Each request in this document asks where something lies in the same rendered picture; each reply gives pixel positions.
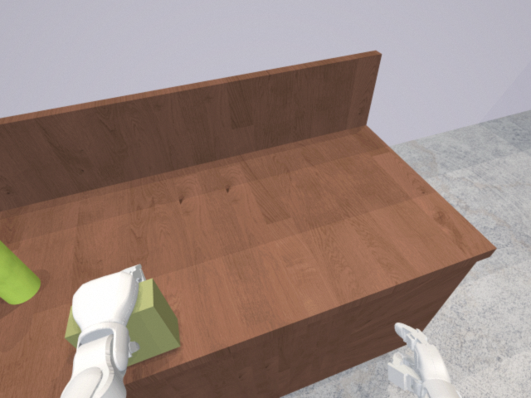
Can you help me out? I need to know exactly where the robot right hand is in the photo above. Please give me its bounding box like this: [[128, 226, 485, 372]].
[[387, 323, 451, 398]]

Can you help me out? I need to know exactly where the left robot forearm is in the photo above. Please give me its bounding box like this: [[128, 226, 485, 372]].
[[61, 322, 129, 398]]

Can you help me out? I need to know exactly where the table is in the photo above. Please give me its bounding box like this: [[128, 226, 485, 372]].
[[0, 51, 497, 398]]

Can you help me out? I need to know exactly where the right robot forearm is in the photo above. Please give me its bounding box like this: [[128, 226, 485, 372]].
[[420, 379, 462, 398]]

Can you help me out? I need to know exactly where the robot left hand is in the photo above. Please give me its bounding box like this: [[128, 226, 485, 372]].
[[72, 264, 146, 358]]

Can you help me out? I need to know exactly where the sponge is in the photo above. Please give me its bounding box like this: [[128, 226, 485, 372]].
[[65, 278, 180, 366]]

